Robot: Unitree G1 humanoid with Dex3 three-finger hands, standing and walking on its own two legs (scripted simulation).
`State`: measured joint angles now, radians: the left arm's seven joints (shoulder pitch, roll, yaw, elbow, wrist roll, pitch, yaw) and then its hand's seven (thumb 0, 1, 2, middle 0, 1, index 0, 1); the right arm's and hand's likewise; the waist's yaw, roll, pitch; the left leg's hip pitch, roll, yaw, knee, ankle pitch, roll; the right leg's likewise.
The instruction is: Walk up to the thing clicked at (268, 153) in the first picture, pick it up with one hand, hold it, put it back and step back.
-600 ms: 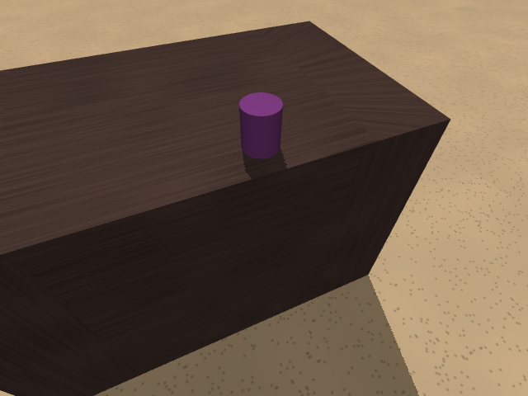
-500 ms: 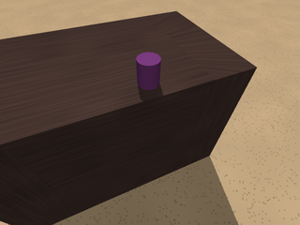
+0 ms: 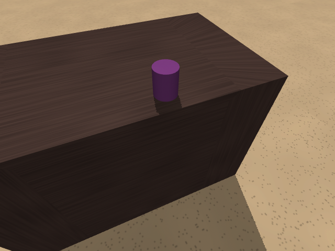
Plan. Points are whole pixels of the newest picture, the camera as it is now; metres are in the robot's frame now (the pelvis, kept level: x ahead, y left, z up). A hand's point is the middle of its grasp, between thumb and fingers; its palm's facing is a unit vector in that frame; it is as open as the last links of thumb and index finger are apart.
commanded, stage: stand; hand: right
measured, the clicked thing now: (165, 80) +0.62 +0.01 +0.07
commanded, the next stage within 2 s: walk up in 0.52 s
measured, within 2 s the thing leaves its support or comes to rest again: neither
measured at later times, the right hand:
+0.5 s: hand out of the picture +0.08 -0.25 -0.16, palm faces -0.02 +0.94 -0.35, open 7.4 cm
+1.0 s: hand (253, 244) +0.17 -0.22 -0.13, palm faces -0.17 +0.86 -0.48, open 7.4 cm
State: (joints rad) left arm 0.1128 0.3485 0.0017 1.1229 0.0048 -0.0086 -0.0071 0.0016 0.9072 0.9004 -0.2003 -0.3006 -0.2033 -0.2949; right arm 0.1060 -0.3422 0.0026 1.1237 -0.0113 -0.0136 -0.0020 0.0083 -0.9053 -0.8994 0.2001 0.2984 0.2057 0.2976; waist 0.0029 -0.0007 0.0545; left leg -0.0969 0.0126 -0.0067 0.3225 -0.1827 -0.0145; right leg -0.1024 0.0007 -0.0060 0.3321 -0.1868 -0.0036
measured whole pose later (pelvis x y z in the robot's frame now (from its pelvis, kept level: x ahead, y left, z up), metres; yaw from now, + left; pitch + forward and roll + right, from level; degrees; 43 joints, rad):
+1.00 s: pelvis +0.10 +0.06 -0.02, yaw +11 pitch -3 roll +0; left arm 0.27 0.44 0.10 0.90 0.03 0.05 -0.07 0.01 0.91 0.90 -0.20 -0.30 -0.20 -0.29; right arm 0.38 -0.36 -0.07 0.89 -0.02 -0.08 -0.01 0.01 -0.90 -0.90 0.20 0.30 0.21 0.30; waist 0.00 -0.10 0.10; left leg -0.25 -0.01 0.01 0.59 -0.27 0.03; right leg -0.40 -0.05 0.00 1.11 -0.45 -0.03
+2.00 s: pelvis +0.13 -0.03 -0.03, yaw +25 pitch -3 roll -3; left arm 0.21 0.38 0.05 0.97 0.00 -0.01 0.01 0.00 0.91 0.90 -0.20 -0.30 -0.20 -0.29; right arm 0.14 -0.39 -0.03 0.87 -0.03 0.01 0.00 0.01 -0.90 -0.90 0.20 0.30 0.21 0.30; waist 0.03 0.04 0.12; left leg -0.35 0.03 -0.04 0.73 -0.32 0.02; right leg -0.21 0.01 -0.02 0.60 -0.33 0.01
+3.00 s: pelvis +0.15 -0.02 +0.00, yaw +22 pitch -3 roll +0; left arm 0.10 0.36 0.00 1.13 0.01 -0.03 0.01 0.00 0.91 0.90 -0.20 -0.30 -0.20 -0.30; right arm 0.07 -0.35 -0.04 1.11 -0.02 0.01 0.02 0.01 -0.91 -0.90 0.20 0.30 0.21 0.30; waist 0.00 0.00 0.05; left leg -0.15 0.01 0.05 0.38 -0.19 0.01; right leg -0.08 -0.02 0.04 0.37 -0.24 0.03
